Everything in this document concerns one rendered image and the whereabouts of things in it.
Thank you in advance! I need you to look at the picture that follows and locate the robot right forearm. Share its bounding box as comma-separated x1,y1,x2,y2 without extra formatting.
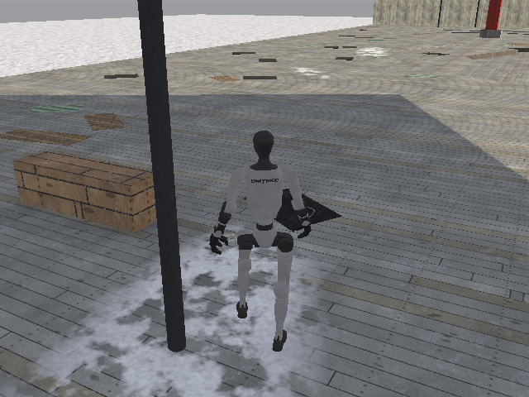
296,198,310,226

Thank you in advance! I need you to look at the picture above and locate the robot left upper arm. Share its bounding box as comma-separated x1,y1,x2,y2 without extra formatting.
224,167,247,214

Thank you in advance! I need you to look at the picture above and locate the robot left forearm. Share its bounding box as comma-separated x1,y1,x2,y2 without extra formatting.
212,201,231,237

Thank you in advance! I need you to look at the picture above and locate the robot right upper arm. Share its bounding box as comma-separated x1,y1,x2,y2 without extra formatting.
281,166,305,210

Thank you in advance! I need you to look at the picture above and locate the robot right foot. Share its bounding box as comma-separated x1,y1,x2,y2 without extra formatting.
272,330,287,352

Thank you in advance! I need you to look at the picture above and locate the robot left hand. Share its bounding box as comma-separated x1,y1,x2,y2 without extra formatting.
209,234,228,255

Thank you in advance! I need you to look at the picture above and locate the robot right hand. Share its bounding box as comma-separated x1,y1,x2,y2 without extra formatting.
292,222,311,239

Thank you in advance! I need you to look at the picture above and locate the robot right thigh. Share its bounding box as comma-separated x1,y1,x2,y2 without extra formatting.
274,232,293,299

